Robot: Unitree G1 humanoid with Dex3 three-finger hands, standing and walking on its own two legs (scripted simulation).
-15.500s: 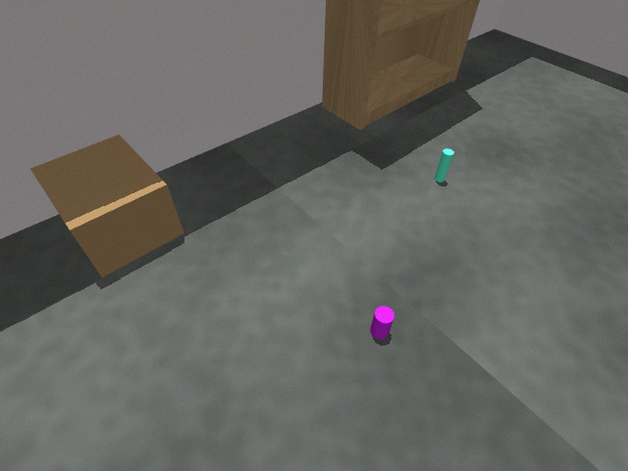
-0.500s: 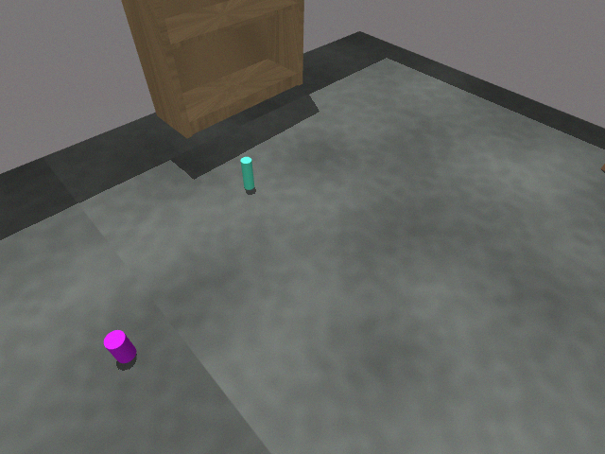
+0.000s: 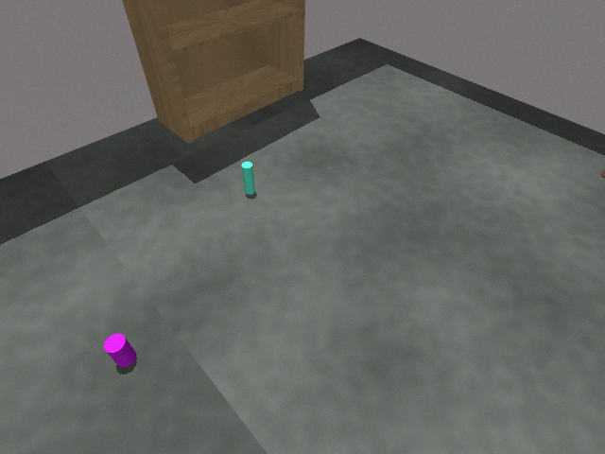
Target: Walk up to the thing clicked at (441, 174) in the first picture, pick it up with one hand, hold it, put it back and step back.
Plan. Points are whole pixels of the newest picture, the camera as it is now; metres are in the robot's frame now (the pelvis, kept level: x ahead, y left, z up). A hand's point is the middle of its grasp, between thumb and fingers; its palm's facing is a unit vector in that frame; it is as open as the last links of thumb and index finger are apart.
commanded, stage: walk up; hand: left
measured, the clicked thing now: (248, 178) +1.45 +0.24 -0.70
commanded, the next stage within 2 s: none
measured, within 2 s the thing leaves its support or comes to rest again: neither
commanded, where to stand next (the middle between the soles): +1.10 +0.03 m, yaw +2 degrees
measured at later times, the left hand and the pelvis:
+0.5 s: hand (72, 437) +0.20 +0.35 -0.15, palm faces -0.04 -0.94 -0.33, open 7.4 cm; pelvis +0.14 +0.07 -0.01, yaw +0 degrees
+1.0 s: hand (144, 299) +0.43 +0.30 -0.14, palm faces +0.02 -0.93 -0.38, open 7.4 cm; pelvis +0.38 +0.02 -0.01, yaw +2 degrees
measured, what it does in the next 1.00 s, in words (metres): walks ahead: left foot, then right foot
